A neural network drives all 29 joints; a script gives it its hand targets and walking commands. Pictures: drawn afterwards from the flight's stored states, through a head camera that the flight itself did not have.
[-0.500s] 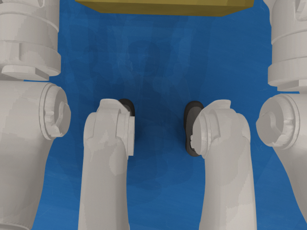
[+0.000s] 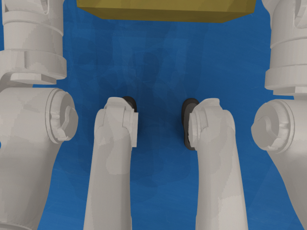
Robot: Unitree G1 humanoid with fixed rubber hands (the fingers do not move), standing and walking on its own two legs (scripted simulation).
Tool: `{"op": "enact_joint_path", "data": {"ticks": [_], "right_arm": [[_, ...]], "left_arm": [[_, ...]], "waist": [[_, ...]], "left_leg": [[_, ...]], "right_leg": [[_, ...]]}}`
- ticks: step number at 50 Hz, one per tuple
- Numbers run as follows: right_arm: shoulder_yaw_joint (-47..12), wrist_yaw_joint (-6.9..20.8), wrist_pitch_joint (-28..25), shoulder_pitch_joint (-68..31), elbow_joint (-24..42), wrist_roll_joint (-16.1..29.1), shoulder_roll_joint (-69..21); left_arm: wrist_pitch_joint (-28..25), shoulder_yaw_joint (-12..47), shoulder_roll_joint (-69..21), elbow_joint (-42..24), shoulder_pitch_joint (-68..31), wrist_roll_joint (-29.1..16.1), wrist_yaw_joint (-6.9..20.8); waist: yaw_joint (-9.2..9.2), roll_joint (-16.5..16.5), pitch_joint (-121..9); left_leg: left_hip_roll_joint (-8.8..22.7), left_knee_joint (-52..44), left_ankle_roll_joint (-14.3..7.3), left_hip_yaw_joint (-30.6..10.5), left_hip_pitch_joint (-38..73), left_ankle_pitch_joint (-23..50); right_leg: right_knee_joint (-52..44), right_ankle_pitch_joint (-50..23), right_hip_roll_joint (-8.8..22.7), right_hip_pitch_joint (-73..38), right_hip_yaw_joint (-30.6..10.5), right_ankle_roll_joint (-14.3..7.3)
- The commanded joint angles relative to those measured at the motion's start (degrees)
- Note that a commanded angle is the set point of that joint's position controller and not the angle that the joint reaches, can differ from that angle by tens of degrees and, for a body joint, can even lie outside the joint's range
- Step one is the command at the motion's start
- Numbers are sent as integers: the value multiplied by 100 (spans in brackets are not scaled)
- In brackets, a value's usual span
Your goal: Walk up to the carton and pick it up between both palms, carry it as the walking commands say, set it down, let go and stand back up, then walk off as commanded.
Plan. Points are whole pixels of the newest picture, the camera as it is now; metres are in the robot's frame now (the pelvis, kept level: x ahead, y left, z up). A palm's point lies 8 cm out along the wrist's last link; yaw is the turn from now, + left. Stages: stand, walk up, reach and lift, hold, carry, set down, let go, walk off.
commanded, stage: reach and lift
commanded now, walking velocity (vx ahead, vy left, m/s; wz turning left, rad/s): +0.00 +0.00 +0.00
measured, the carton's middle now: out of the picture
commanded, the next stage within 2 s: none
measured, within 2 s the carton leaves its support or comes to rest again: neither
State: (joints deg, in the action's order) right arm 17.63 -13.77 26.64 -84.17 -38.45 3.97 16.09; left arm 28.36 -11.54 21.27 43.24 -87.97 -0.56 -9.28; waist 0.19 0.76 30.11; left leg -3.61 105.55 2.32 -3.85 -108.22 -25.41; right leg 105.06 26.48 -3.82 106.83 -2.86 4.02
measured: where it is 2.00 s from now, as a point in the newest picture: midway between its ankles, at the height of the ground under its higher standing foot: (158, 132)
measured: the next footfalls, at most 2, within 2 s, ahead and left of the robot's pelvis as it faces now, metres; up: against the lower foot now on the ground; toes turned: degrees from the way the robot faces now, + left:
none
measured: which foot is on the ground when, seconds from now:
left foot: down 0.00-1.00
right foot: down 0.00-1.00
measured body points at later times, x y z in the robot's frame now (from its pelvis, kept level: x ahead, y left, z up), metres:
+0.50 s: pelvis -0.01 +0.00 +0.05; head +0.34 +0.01 +0.32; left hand +0.57 +0.19 -0.05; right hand +0.56 -0.18 -0.05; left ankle +0.15 +0.12 -0.44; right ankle +0.15 -0.13 -0.44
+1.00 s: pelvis +0.00 +0.00 +0.10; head +0.32 +0.01 +0.41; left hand +0.55 +0.19 +0.02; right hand +0.54 -0.18 +0.02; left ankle +0.15 +0.12 -0.44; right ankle +0.15 -0.13 -0.44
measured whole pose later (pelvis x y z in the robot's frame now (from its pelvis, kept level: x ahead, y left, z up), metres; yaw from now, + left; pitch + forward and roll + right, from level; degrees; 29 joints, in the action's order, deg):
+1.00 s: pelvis +0.00 +0.00 +0.10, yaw +1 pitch +19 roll -1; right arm 17.9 -13.6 27.8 -70.7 -32.2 2.6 11.8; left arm 29.1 -13.1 16.2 37.1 -74.3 0.4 -9.5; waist 0.4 0.6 30.0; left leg -4.0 85.8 2.4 -4.4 -82.4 -22.0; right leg 85.8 22.9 -4.3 81.6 -4.6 3.6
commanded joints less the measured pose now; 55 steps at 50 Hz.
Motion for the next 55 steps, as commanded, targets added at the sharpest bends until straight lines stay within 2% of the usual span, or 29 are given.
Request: {"op": "enact_joint_path", "data": {"ticks": [1,5,8,9,10,12,13,14,17,20,21,25,30,31,33,35,36,38,40,41,42,47,49,51,52,54,55], "right_arm": [[-3054,2669,-221,-4937,1554,1226,-5670],[-3097,2676,-196,-4988,1640,1213,-5729],[-3087,2694,-163,-4879,1619,1191,-5766],[-3081,2715,-145,-4782,1529,1179,-5835],[-3024,2730,-138,-4714,1416,1129,-5818],[-3175,2738,-145,-4831,1672,1209,-5892],[-3149,2744,-126,-4751,1643,1189,-5889],[-3143,2747,-134,-4771,1615,1215,-5898],[-3129,2776,-120,-4627,1598,1157,-5912],[-3260,2791,-120,-4643,1815,1216,-5995],[-3227,2798,-96,-4491,1596,1205,-6064],[-3302,2799,-121,-4403,1816,1182,-6017],[-3395,2815,-129,-4275,1927,1235,-6054],[-3437,2813,-129,-4274,1948,1222,-6083],[-3422,2821,-111,-4162,1887,1220,-6094],[-3440,2830,-117,-3976,1856,1191,-6185],[-3519,2824,-120,-4000,1963,1220,-6256],[-3545,2830,-126,-3977,1959,1231,-6262],[-3585,2816,-130,-3889,2067,1230,-6256],[-3552,2814,-130,-3864,1946,1181,-6255],[-3652,2818,-147,-3866,2098,1227,-6321],[-3682,2809,-151,-3713,2083,1200,-6371],[-3694,2819,-153,-3591,2038,1166,-6468],[-3688,2845,-163,-3505,2071,1161,-6453],[-3703,2845,-155,-3503,2021,1134,-6477],[-3780,2842,-172,-3536,2228,1146,-6459],[-3724,2854,-169,-3398,2119,1122,-6469]], "left_arm": [[-448,2510,-6123,-1890,-4506,-1313,2335],[-422,2534,-6196,-1882,-4542,-1336,2376],[-378,2566,-6322,-1890,-4474,-1333,2389],[-380,2565,-6278,-1914,-4488,-1323,2396],[-376,2537,-6325,-1798,-4436,-1297,2409],[-375,2564,-6360,-1896,-4380,-1306,2414],[-367,2564,-6363,-1941,-4388,-1318,2417],[-370,2537,-6388,-1910,-4311,-1318,2410],[-339,2622,-6500,-1948,-4242,-1342,2423],[-340,2660,-6493,-2088,-4176,-1322,2422],[-343,2635,-6446,-2026,-4188,-1293,2428],[-325,2790,-6646,-2118,-3990,-1364,2430],[-347,2909,-6709,-2319,-3873,-1401,2409],[-337,2877,-6681,-2255,-3859,-1382,2419],[-326,2957,-6691,-2318,-3847,-1399,2411],[-341,2976,-6770,-2332,-3698,-1405,2428],[-348,2967,-6773,-2344,-3654,-1388,2439],[-359,2980,-6725,-2397,-3678,-1379,2442],[-359,3039,-6773,-2485,-3597,-1408,2440],[-343,3003,-6846,-2262,-3452,-1360,2453],[-358,2976,-6830,-2304,-3412,-1357,2467],[-388,3029,-6852,-2376,-3329,-1369,2489],[-394,3033,-6859,-2345,-3200,-1300,2503],[-404,3087,-6918,-2461,-3228,-1313,2508],[-403,3085,-6895,-2386,-3193,-1316,2519],[-403,3097,-6970,-2445,-3061,-1330,2529],[-413,3122,-6954,-2448,-3038,-1306,2531]], "waist": [[55,-287,-14774],[92,-183,-14792],[118,-248,-14882],[51,-278,-14810],[116,-273,-14591],[25,-217,-14904],[81,-172,-14914],[35,-234,-14870],[135,-223,-14897],[44,-202,-15026],[-8,-203,-14821],[105,-230,-15047],[127,-261,-15108],[97,-173,-15072],[84,-272,-15040],[130,-209,-14979],[53,-166,-15084],[27,-180,-15054],[73,-157,-15142],[83,-178,-14906],[4,-128,-14998],[69,-118,-14882],[-21,-120,-14814],[46,-223,-14864],[48,-126,-14814],[50,-125,-14917],[76,-180,-14806]], "left_leg": [[-295,-1041,-211,860,5149,1550],[-294,-1186,-223,851,5153,1388],[-303,-1289,-201,861,5313,1345],[-298,-1337,-211,851,5354,1264],[-289,-1371,-200,835,5229,1187],[-311,-1412,-203,875,5409,1323],[-308,-1439,-214,840,5427,1343],[-301,-1482,-217,831,5466,1298],[-282,-1617,-172,774,5626,1249],[-306,-1697,-193,802,5756,1300],[-298,-1776,-200,792,5684,1225],[-291,-1903,-166,733,6017,1332],[-291,-2096,-151,695,6282,1355],[-299,-2137,-170,700,6241,1334],[-280,-2240,-154,678,6339,1290],[-284,-2314,-155,677,6371,1296],[-301,-2355,-169,686,6430,1367],[-295,-2409,-182,685,6417,1315],[-296,-2523,-167,665,6587,1348],[-293,-2587,-173,629,6517,1278],[-314,-2611,-197,654,6534,1350],[-317,-2850,-204,614,6676,1258],[-317,-2952,-217,609,6705,1264],[-315,-3070,-189,597,6894,1240],[-311,-3110,-200,571,6902,1222],[-331,-3206,-205,557,7060,1334],[-318,-3244,-197,561,7064,1281]], "right_leg": [[-989,-1269,-413,-3880,885,-321],[-1150,-1191,-403,-4047,866,-312],[-1265,-1147,-405,-4167,864,-318],[-1293,-1074,-398,-4117,831,-331],[-1347,-1030,-393,-4051,837,-340],[-1412,-1147,-398,-4315,815,-312],[-1446,-1153,-405,-4346,809,-306],[-1445,-1106,-410,-4322,804,-307],[-1567,-1058,-407,-4369,802,-327],[-1691,-1124,-425,-4624,755,-320],[-1734,-1052,-405,-4544,747,-316],[-1870,-1129,-409,-4705,725,-332],[-2044,-1167,-423,-4913,702,-327],[-2111,-1140,-414,-4964,683,-323],[-2163,-1122,-413,-5009,656,-338],[-2280,-1159,-412,-5154,647,-327],[-2310,-1214,-406,-5291,629,-307],[-2399,-1178,-400,-5378,587,-315],[-2483,-1221,-400,-5513,601,-305],[-2513,-1132,-388,-5377,598,-307],[-2595,-1222,-384,-5611,556,-295],[-2821,-1150,-372,-5808,537,-275],[-2905,-1185,-367,-5911,511,-271],[-3014,-1169,-367,-5997,507,-285],[-3058,-1124,-359,-5987,517,-273],[-3155,-1239,-356,-6206,488,-274],[-3199,-1202,-356,-6146,491,-283]]}}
